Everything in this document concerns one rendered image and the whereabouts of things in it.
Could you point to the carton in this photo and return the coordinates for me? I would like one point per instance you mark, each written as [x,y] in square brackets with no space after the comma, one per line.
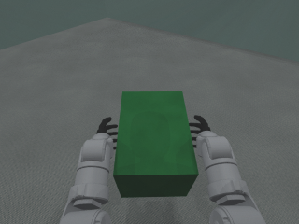
[154,152]

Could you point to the robot left hand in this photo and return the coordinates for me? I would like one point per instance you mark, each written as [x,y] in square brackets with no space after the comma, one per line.
[103,127]

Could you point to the robot left upper arm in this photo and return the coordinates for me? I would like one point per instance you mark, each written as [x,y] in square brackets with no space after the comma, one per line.
[95,216]

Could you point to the right robot forearm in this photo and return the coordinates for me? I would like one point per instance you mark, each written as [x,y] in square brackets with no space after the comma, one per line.
[225,185]

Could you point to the left robot forearm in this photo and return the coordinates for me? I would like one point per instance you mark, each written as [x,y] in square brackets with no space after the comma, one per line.
[90,190]

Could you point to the robot right upper arm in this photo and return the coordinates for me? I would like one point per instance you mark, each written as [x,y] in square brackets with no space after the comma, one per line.
[235,214]

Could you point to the robot right hand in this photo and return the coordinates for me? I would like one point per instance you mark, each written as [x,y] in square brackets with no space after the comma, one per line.
[202,125]

